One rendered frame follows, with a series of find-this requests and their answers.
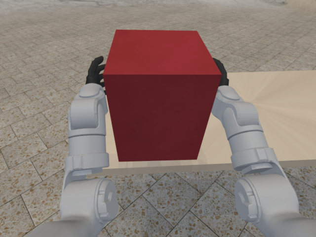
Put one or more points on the robot left upper arm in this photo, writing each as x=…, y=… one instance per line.
x=86, y=206

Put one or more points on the right robot hand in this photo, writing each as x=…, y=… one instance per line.
x=224, y=80

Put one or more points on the robot left forearm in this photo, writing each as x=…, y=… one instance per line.
x=86, y=133

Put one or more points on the carton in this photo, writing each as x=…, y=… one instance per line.
x=160, y=87

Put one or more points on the robot right upper arm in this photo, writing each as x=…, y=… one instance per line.
x=269, y=202

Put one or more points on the table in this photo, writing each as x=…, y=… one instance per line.
x=286, y=105

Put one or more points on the left robot hand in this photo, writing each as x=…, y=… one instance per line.
x=94, y=70

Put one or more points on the robot right forearm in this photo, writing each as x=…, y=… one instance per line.
x=250, y=151

